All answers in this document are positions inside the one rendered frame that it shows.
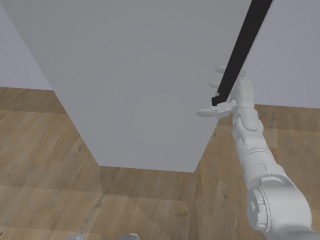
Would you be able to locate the robot right hand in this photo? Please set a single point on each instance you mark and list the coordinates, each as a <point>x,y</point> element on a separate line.
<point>242,95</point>

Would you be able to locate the handle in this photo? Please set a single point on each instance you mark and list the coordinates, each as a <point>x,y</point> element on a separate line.
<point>249,30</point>

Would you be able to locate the robot right upper arm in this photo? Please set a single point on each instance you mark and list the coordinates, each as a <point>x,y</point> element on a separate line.
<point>280,213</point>

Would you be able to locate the robot right forearm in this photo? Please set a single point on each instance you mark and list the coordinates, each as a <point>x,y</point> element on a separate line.
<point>255,157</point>

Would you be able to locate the fridge door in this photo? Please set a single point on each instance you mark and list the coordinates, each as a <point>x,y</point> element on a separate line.
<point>131,74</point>

